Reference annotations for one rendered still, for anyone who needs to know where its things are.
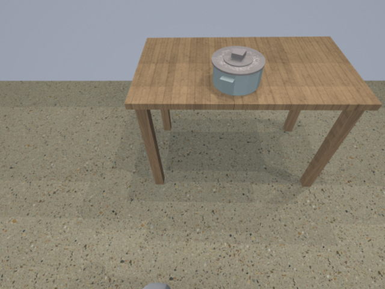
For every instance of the pot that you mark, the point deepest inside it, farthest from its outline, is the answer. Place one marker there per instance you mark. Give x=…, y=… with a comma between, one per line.
x=236, y=85

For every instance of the lid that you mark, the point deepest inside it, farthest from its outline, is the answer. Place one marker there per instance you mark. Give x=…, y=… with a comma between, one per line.
x=252, y=63

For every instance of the table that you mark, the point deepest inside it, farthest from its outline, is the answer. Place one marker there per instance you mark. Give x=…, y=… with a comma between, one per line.
x=300, y=73

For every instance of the knob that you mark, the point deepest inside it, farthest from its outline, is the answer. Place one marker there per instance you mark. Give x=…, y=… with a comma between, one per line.
x=239, y=53

